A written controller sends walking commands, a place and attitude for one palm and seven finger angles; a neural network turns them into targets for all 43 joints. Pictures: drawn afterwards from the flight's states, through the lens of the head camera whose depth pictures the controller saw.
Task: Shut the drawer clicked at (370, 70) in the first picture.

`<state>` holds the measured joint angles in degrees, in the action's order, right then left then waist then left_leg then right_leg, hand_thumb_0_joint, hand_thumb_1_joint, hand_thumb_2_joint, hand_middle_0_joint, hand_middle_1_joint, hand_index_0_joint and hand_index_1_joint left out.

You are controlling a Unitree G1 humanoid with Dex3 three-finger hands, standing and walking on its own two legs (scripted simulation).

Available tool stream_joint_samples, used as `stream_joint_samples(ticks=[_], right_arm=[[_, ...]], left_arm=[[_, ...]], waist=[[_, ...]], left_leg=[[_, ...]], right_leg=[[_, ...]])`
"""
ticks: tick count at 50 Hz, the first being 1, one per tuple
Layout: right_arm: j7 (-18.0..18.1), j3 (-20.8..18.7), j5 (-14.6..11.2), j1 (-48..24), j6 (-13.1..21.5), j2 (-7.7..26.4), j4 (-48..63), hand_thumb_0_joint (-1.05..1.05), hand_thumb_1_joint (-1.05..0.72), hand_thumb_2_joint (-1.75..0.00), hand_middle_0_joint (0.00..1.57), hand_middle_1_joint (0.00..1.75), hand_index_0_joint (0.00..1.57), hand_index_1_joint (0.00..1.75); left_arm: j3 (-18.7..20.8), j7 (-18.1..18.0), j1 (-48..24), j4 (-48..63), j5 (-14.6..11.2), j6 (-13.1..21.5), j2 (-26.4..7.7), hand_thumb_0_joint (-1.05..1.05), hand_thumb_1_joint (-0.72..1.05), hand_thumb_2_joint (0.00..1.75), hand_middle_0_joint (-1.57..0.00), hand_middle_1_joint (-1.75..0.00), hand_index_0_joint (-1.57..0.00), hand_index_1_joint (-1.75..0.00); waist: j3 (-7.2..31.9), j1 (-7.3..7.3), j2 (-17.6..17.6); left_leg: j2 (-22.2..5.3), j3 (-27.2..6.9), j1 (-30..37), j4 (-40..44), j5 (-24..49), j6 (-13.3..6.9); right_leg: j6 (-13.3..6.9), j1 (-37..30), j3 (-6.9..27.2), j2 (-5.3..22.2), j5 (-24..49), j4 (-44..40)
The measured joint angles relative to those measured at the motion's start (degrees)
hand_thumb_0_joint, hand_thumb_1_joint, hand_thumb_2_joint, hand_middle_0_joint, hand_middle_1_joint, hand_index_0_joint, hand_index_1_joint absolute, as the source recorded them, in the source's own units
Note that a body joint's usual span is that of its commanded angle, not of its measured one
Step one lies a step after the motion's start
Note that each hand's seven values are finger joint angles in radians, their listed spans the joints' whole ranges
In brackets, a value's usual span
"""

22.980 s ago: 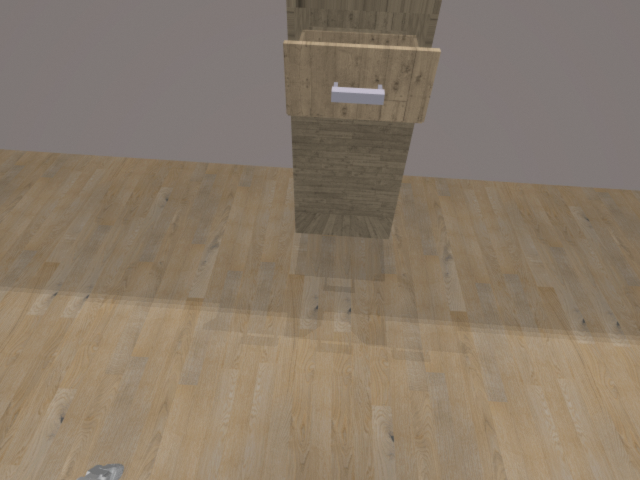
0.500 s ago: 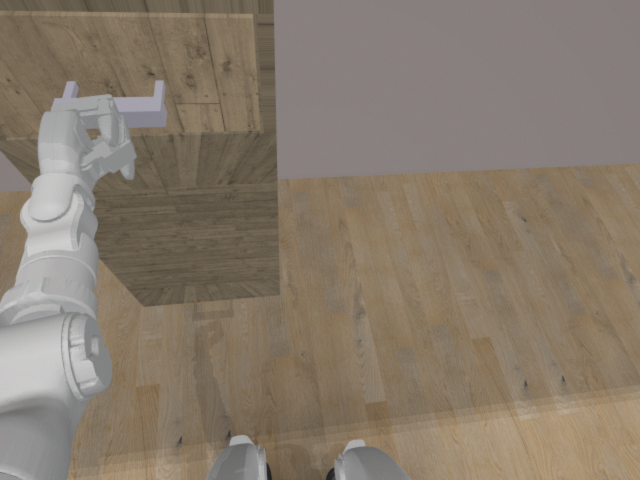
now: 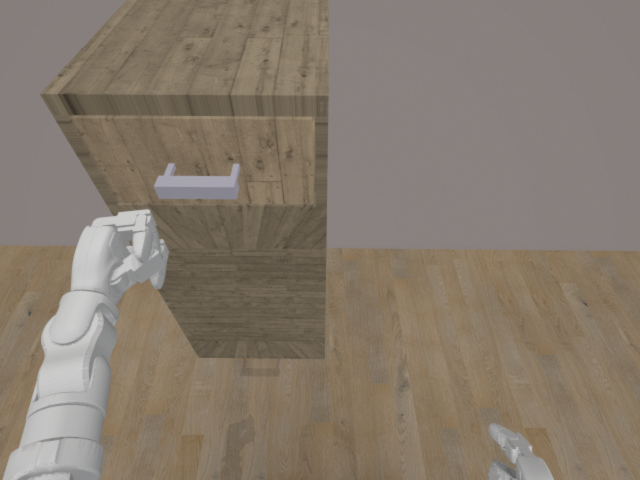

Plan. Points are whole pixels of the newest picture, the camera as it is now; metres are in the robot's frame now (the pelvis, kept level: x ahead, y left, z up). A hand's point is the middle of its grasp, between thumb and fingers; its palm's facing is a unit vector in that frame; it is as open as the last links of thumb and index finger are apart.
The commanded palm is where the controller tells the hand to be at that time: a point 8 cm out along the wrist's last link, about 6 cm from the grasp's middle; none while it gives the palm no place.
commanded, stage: draw the hand back to the body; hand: left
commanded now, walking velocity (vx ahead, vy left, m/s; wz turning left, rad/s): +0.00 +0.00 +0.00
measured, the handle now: (200, 178) +0.55 +0.21 +0.05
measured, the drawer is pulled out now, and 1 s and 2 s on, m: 0.00 0.00 0.00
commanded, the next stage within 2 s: step back with the hand held close in 0.88 s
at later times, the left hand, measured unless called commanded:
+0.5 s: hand (81, 327) +0.23 +0.23 +0.16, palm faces +0.34 -0.88 -0.33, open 3.3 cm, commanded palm +0.18 +0.27 +0.18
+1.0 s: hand (37, 383) +0.18 +0.22 +0.18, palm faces +0.40 -0.84 -0.38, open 3.3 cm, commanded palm +0.13 +0.27 +0.20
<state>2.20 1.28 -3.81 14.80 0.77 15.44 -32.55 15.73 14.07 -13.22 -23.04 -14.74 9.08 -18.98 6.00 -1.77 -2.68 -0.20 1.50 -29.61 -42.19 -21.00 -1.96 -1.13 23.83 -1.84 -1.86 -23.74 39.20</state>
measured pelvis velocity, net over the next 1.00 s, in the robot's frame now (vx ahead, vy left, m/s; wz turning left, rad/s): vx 0.00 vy -0.01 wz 0.00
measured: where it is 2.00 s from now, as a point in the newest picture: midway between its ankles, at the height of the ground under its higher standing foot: outside the picture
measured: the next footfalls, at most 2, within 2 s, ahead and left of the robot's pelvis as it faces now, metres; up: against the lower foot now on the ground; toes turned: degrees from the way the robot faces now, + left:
none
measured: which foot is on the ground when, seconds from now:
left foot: down 0.00-1.00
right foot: down 0.00-1.00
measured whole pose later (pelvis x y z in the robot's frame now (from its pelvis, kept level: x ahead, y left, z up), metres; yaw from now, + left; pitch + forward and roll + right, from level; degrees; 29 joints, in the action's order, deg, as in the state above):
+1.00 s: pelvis +0.00 -0.01 +0.03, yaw +0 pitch -4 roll +0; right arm 4.2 0.8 -0.8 11.0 5.1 13.2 -35.5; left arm 15.4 -5.7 30.4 24.7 -4.5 6.4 -18.4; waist 0.1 3.8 -4.2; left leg 0.1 1.7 -7.5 -25.0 -13.8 -0.9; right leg -2.0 2.3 -1.3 -1.9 -16.7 22.7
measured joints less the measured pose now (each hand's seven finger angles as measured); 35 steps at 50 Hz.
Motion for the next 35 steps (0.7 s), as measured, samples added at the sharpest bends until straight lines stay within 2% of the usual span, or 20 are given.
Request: stream_joint_samples(ticks=[1, 2, 6, 9, 12, 22, 35], right_arm=[[0.14, 0.07, -0.04, -0.53, 0.36, 0.02, 0.17, 0.01, -0.9, -0.9, 0.2, 0.3, 0.2, 0.3], [0.32, 0.1, 0.05, -1.16, 0.55, -0.06, 0.24, 0.01, -0.9, -0.9, 0.2, 0.3, 0.2, 0.3], [1.22, 0.34, 0.47, -3.68, 0.36, -0.68, 0.1, 0.01, -0.9, -0.9, 0.2, 0.3, 0.2, 0.3], [1.65, 0.81, 0.8, -4.98, -0.04, -1.15, -0.31, 0.01, -0.9, -0.9, 0.2, 0.3, 0.2, 0.3], [1.78, 1.22, 1.21, -5.68, -0.23, -1.54, -0.77, 0.01, -0.9, -0.9, 0.2, 0.3, 0.2, 0.3], [1.14, 1.46, 2.36, -5.33, 0.18, -2.12, -2.13, 0.02, -0.9, -0.9, 0.2, 0.3, 0.2, 0.3], [1.08, -0.23, 2.87, -3.39, 2.04, -1.81, -2.7, 0.02, -0.9, -0.9, 0.2, 0.3, 0.2, 0.3]], left_arm=[[-0.28, 0.08, 1.12, 1.52, -0.24, -0.63, 0.2, 0.02, 0.9, 0.9, -1.4, -1.6, -1.4, -1.6], [-1.0, -1.37, 2.43, 3.55, 1.19, -1.25, 0.18, 0.02, 0.9, 0.9, -1.4, -1.6, -1.4, -1.6], [-4.33, -10.26, 8.51, 11.86, 6.34, -3.5, 0.27, 0.02, 0.9, 0.9, -1.4, -1.59, -1.4, -1.6], [-5.48, -14.38, 12.45, 16.4, 8.17, -4.91, 0.63, 0.02, 0.89, 0.9, -1.41, -1.59, -1.4, -1.6], [-5.74, -16.76, 15.76, 20.02, 9.14, -5.9, 0.9, 0.02, 0.89, 0.9, -1.41, -1.59, -1.41, -1.6], [-4.02, -18.89, 26.69, 31.7, 9.76, -5.98, 0.86, 0.02, 0.89, 0.9, -1.41, -1.59, -1.41, -1.6], [-0.21, -19.02, 42.77, 46.68, 9.61, -3.62, -0.29, 0.02, 0.89, 0.9, -1.41, -1.59, -1.41, -1.6]], waist=[[-0.08, 0.29, -0.05], [-0.37, 0.71, 0.0], [-2.07, 2.15, -0.08], [-3.21, 3.02, -0.11], [-4.21, 3.69, -0.23], [-6.06, 4.56, -1.06], [-5.7, 4.93, -1.74]], left_leg=[[0.12, -0.06, 0.71, 0.43, 0.19, 0.01], [0.22, 0.04, 1.73, 1.08, 0.43, 0.01], [0.56, 0.53, 7.11, 5.61, 2.25, 0.07], [0.78, 0.64, 10.89, 9.14, 3.81, 0.11], [0.94, 0.61, 14.18, 12.1, 5.11, 0.2], [1.04, 0.68, 20.99, 17.87, 7.45, 0.5], [0.33, 0.63, 22.33, 17.95, 7.25, 0.95]], right_leg=[[0.0, -0.7, -0.06, 0.1, 0.1, -0.34], [-0.02, -1.6, 0.04, 0.2, 0.26, -0.8], [-0.02, -6.51, 0.6, 0.49, 1.9, -4.64], [-0.02, -10.09, 0.77, 0.64, 3.35, -7.87], [-0.08, -13.3, 0.79, 0.74, 4.56, -10.68], [-0.32, -19.91, 0.97, 0.72, 6.83, -16.19], [-0.73, -21.67, 1.0, -0.01, 7.23, -17.32]])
